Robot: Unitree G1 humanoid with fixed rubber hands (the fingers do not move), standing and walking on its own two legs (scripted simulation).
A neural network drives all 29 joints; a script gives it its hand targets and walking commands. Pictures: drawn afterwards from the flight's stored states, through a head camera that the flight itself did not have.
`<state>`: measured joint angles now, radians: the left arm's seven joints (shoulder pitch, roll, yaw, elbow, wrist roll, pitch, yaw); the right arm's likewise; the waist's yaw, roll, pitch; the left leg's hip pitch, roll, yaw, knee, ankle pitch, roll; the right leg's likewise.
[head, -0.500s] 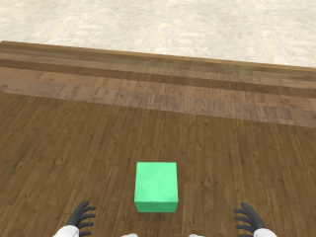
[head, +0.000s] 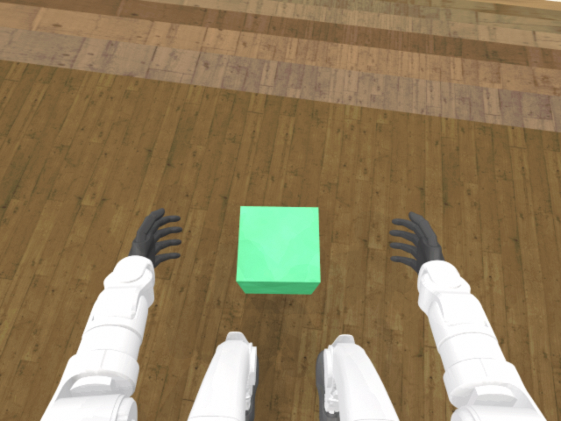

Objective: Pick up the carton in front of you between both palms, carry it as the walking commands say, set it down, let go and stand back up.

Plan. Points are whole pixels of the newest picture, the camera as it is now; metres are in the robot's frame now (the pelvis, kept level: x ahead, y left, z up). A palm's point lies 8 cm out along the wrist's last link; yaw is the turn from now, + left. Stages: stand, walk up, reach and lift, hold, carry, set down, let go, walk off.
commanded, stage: reach and lift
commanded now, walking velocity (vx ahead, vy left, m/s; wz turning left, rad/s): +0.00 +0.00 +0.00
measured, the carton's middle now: (278, 253) +0.46 +0.03 -0.56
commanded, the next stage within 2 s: none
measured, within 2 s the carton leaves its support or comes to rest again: neither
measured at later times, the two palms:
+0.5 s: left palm (174, 189) +0.48 +0.22 -0.15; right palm (385, 193) +0.48 -0.17 -0.15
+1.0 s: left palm (202, 238) +0.46 +0.22 -0.40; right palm (357, 240) +0.46 -0.17 -0.40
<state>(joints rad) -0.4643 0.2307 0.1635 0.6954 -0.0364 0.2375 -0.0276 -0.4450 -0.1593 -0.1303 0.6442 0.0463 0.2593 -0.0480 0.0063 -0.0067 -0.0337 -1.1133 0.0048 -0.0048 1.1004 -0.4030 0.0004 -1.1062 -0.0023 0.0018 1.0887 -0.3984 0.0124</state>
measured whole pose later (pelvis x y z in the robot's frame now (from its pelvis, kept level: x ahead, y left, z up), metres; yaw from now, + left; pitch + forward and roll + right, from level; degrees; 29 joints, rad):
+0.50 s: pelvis -0.01 +0.00 -0.04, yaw +0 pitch +46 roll -1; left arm -1.08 0.26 0.33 0.94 0.04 0.08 -0.02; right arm -1.05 -0.18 -0.33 0.88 -0.04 0.09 -0.07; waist 0.01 -0.01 -0.08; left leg -1.61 -0.01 -0.02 1.15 -0.33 0.00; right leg -1.60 0.00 0.01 1.13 -0.33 0.03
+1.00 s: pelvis -0.05 +0.00 -0.24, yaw -1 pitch +46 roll -1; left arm -1.18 0.37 0.17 0.95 -0.17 0.07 0.06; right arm -1.16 -0.26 -0.14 0.87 0.16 0.09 -0.15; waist 0.02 -0.02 0.08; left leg -2.22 -0.04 -0.05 1.94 -0.53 -0.03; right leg -2.21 0.05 0.03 1.93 -0.53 0.04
